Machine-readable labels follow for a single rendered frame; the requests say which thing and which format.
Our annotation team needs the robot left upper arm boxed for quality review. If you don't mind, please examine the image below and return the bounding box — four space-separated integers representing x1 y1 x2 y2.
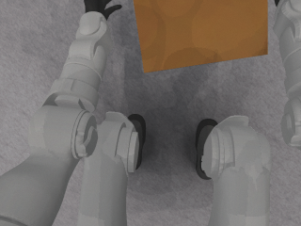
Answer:
0 105 98 226

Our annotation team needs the carton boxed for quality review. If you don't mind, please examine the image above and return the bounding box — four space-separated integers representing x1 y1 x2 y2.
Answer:
133 0 268 73

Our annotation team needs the robot right shin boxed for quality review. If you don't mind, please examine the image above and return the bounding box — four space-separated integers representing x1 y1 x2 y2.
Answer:
200 116 273 178

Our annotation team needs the robot left forearm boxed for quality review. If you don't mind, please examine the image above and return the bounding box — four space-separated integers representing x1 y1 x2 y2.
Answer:
27 11 114 146

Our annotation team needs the robot right upper arm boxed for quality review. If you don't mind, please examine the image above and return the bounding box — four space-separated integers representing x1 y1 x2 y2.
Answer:
280 95 301 151

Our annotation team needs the left robot hand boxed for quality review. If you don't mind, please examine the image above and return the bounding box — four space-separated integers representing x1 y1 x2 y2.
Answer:
84 0 122 21

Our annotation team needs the robot right thigh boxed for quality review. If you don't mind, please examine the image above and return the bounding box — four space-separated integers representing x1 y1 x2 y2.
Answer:
205 125 271 226

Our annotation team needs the robot right forearm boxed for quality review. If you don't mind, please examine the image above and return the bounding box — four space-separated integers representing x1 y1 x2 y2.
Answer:
273 0 301 100

